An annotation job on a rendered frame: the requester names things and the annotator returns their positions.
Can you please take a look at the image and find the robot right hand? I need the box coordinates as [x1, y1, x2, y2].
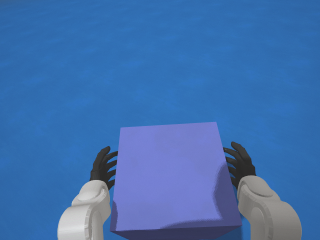
[223, 141, 256, 191]

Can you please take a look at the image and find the carton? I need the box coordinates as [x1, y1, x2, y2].
[109, 122, 243, 240]

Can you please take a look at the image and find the right robot forearm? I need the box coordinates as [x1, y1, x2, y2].
[237, 175, 302, 240]

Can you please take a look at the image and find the left robot forearm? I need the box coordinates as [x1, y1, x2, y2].
[57, 180, 111, 240]

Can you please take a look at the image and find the robot left hand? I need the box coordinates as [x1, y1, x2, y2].
[89, 146, 118, 191]

